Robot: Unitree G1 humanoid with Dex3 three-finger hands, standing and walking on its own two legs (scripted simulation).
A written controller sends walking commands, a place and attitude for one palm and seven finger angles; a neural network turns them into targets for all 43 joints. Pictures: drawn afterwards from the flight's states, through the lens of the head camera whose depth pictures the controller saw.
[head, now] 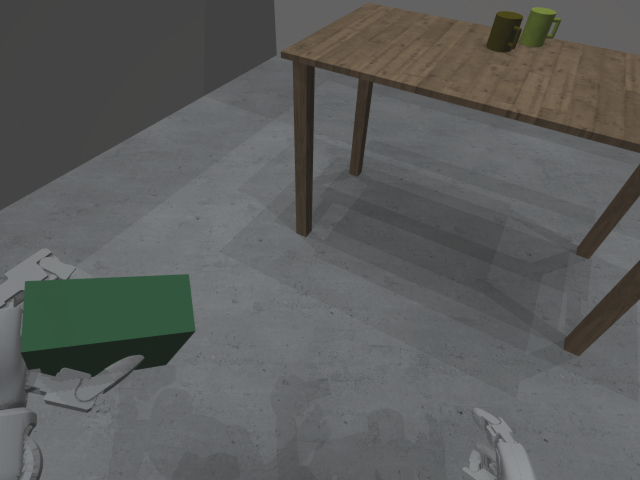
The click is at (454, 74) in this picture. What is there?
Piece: table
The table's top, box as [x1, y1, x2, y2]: [281, 3, 639, 152]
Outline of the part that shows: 281,51 281,57 639,152 639,55 553,38 546,38 541,47 529,47 522,45 518,41 521,32 516,46 513,49 511,49 508,52 496,52 488,49 485,46 490,32 490,26 371,3 363,5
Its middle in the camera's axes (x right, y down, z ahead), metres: +0.57 -0.53 +1.18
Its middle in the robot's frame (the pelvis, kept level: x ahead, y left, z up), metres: +1.27 -0.50 +0.02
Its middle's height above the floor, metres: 0.79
